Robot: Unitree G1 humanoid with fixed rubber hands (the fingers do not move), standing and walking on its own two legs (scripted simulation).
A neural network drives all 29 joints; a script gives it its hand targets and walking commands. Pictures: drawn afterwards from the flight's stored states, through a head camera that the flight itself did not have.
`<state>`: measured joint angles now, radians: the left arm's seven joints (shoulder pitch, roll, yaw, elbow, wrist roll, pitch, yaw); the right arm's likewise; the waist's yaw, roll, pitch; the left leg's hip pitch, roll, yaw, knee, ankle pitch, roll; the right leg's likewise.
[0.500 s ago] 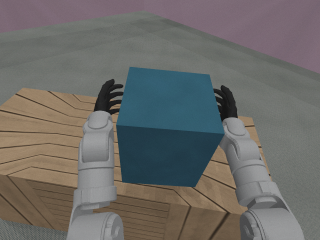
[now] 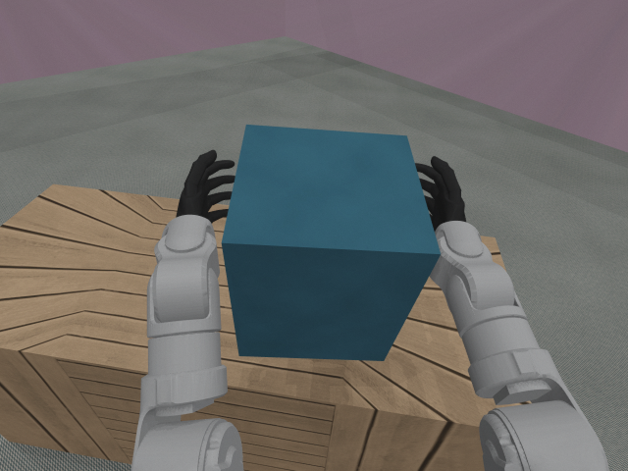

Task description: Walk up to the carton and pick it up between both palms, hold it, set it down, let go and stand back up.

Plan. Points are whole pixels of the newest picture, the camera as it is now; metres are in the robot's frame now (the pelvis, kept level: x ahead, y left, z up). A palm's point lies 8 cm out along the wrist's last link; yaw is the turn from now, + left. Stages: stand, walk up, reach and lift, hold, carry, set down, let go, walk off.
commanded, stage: hold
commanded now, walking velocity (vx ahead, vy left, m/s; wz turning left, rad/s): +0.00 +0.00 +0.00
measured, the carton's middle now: (319, 250) +0.38 +0.01 +0.13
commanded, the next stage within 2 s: none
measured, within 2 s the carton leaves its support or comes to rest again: neither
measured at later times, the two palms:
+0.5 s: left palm (200, 211) +0.35 +0.15 +0.21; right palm (450, 219) +0.36 -0.15 +0.19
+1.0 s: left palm (202, 214) +0.35 +0.15 +0.21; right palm (450, 231) +0.35 -0.15 +0.18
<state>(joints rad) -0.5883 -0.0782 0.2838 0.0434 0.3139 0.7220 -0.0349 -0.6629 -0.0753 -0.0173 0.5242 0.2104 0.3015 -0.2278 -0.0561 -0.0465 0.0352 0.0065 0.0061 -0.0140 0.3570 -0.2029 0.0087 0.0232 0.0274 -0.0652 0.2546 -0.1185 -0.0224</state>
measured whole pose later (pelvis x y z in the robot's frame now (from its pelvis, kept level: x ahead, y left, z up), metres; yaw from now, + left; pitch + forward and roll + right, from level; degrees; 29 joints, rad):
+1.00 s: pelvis +0.00 +0.00 +0.00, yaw +1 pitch -9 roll -1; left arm -0.60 -0.09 0.28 0.02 0.34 0.75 -0.07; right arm -0.62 -0.05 -0.05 0.45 0.18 0.33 -0.24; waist -0.08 -0.03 0.05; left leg 0.01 0.00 -0.01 0.35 -0.20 0.02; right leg 0.03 0.02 -0.07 0.26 -0.12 -0.02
